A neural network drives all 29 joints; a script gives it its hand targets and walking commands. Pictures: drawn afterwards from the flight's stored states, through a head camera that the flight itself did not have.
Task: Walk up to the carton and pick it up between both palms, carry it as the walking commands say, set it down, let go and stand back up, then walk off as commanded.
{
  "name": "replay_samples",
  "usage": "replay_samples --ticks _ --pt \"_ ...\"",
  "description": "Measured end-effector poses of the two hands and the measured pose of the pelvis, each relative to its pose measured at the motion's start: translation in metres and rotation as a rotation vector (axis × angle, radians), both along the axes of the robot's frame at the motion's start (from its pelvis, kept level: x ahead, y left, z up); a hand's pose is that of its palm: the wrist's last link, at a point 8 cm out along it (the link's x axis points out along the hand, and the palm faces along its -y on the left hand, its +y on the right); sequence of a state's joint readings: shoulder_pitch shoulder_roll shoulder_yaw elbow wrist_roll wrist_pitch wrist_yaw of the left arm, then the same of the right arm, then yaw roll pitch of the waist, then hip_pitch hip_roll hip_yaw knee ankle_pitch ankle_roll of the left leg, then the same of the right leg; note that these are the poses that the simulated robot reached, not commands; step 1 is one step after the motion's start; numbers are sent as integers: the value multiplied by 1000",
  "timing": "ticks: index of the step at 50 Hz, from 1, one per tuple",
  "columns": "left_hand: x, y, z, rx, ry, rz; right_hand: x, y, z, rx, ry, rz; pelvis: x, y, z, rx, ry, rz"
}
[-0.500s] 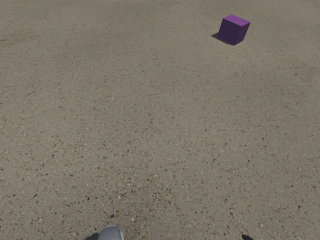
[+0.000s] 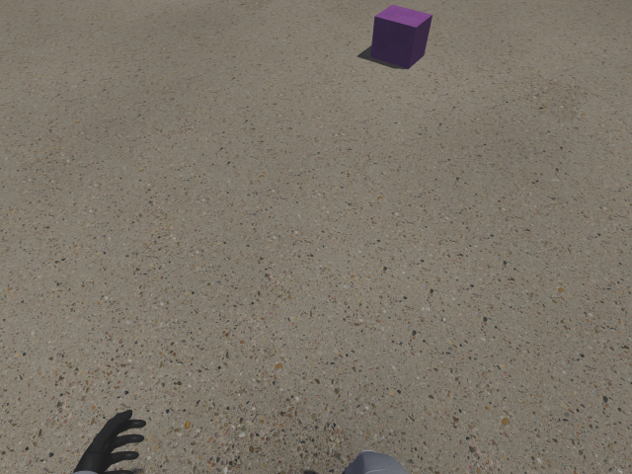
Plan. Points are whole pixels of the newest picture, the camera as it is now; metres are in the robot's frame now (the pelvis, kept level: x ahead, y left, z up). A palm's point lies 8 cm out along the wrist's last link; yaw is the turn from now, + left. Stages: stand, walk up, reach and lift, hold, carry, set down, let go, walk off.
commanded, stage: walk up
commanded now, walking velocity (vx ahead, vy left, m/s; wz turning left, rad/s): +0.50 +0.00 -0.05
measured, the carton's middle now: (400, 36) +2.53 -0.83 -0.63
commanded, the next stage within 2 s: none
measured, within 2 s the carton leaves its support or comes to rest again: neither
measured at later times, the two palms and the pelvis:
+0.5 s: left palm out of the picture +0.14 +0.23 -0.15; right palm (430, 311) +0.36 -0.23 -0.10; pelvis +0.20 +0.00 +0.00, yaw +2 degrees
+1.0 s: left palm (155, 331) +0.38 +0.22 -0.12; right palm (438, 255) +0.48 -0.29 -0.12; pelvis +0.38 -0.04 +0.01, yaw +3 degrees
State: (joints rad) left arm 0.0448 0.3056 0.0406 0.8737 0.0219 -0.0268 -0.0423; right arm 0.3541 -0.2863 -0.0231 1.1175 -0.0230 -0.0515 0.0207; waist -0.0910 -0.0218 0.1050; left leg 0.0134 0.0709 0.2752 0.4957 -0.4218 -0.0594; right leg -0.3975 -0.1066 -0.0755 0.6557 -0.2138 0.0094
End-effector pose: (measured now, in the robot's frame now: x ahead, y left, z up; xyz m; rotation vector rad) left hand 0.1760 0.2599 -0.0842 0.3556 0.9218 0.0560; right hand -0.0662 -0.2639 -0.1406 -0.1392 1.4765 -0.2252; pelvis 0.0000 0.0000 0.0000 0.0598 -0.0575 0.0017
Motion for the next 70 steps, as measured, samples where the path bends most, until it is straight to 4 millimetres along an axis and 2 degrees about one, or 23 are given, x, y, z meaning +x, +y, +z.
replay_samples --ticks 2,5,7,11,17,20,23,24,26,29,35,37,39,41,43,49,55,58,60,62,64,67,70 --pt "29 -9 7 27 -40 -28 7 -11 -4 8 34 1 16 -8 -3 -24 5 15" --pt "38 -13 7 39 -22 5 48 -21 -3 10 4 43 38 -17 1 -49 11 26" --pt "28 -14 1 31 37 56 90 -25 0 10 -56 71 53 -21 5 -66 14 29" --pt "-6 -19 -17 -4 180 150 181 -25 10 6 -184 136 83 -28 10 -93 18 39" --pt "-56 -30 -43 -86 368 295 314 -5 29 1 -340 255 131 -24 10 -119 22 52" --pt "-67 -33 -55 -126 443 355 371 13 36 -6 -402 306 160 -16 6 -129 26 58" --pt "-61 -31 -67 -153 501 377 413 30 40 -17 -462 318 187 -7 -1 -99 31 42" --pt "-52 -30 -69 -155 507 369 420 33 40 -19 -475 307 194 -5 -1 -87 33 32" --pt "-22 -26 -69 -152 482 336 421 34 38 -22 -466 275 207 -2 -1 -67 31 21" --pt "45 -20 -62 -144 375 264 402 27 30 -21 -370 227 227 -2 4 -36 18 23" --pt "184 -17 -33 -84 166 147 363 1 11 -5 -187 102 268 -12 6 2 5 0" --pt "221 -22 -24 -55 117 117 358 -11 5 3 -146 68 285 -19 4 2 3 -5" --pt "247 -26 -17 -27 82 100 362 -22 -1 7 -111 63 302 -26 2 -26 5 9" --pt "258 -27 -13 -7 76 103 379 -30 -2 9 -104 87 317 -31 3 -46 13 25" --pt "254 -27 -13 0 111 134 408 -34 1 11 -137 112 332 -35 5 -65 17 32" --pt "212 -35 -29 -26 310 250 525 -28 18 15 -291 199 375 -40 11 -99 30 45" --pt "172 -49 -43 -94 500 365 647 5 36 27 -418 314 422 -31 10 -117 36 46" --pt "166 -52 -50 -132 581 411 704 29 44 28 -478 359 451 -20 6 -120 43 45" --pt "170 -50 -58 -155 627 423 735 45 45 25 -521 371 472 -11 -1 -111 47 41" --pt "190 -45 -65 -171 642 412 752 56 44 19 -543 361 488 -3 -4 -87 49 25" --pt "229 -36 -68 -169 595 373 751 58 40 11 -524 328 501 2 -4 -70 48 11" --pt "313 -19 -67 -157 450 293 723 50 31 -1 -410 261 521 7 2 -44 37 13" --pt "402 -6 -55 -136 302 218 688 38 24 -12 -285 179 542 9 7 -22 29 5"
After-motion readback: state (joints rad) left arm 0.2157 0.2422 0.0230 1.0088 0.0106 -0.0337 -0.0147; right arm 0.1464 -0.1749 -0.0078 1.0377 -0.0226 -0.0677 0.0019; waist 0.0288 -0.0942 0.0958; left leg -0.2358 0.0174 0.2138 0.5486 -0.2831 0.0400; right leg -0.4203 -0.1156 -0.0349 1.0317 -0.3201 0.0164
